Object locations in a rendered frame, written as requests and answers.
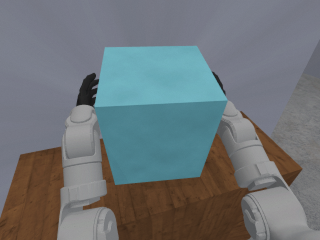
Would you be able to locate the left robot forearm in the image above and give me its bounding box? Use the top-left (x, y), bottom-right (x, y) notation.
top-left (57, 104), bottom-right (107, 240)

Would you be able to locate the carton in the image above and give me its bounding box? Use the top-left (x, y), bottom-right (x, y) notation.
top-left (94, 46), bottom-right (228, 185)

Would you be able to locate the robot right hand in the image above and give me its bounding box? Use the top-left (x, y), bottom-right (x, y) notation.
top-left (212, 71), bottom-right (226, 95)

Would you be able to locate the pedestal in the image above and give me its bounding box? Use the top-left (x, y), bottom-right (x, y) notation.
top-left (0, 111), bottom-right (303, 240)

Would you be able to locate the right robot upper arm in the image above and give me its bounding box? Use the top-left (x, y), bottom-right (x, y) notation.
top-left (241, 186), bottom-right (320, 240)

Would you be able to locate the right robot forearm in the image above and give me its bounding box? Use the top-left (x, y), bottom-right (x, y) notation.
top-left (216, 100), bottom-right (308, 225)

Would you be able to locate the robot left hand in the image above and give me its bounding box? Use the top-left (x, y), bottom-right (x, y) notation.
top-left (76, 73), bottom-right (99, 108)

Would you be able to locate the left robot upper arm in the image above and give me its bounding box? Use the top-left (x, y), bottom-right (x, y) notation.
top-left (58, 207), bottom-right (119, 240)

